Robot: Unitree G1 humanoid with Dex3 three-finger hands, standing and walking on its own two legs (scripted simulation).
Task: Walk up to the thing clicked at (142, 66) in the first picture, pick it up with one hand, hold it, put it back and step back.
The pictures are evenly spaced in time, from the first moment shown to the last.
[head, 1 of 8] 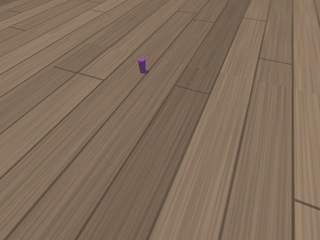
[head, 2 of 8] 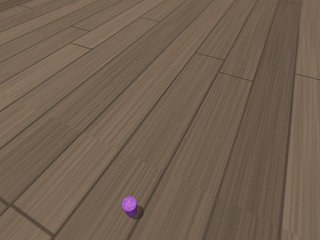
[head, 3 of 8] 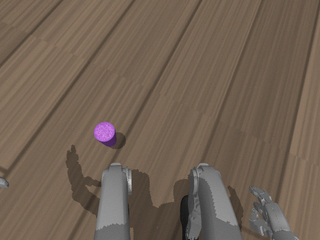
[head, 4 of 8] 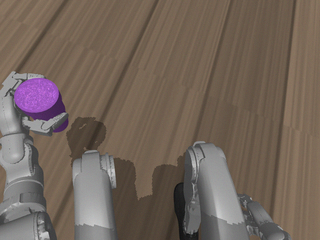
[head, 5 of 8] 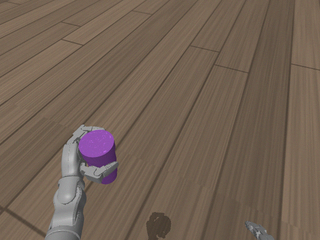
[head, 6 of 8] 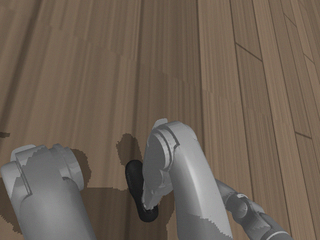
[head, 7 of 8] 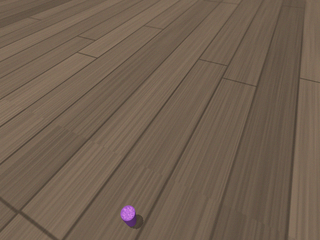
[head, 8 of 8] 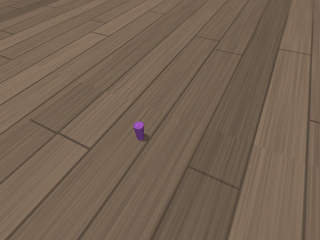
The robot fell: no
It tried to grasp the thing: yes
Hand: left
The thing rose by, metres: 0.68
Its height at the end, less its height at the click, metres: +0.00
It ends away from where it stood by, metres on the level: 0.03
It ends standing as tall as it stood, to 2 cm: yes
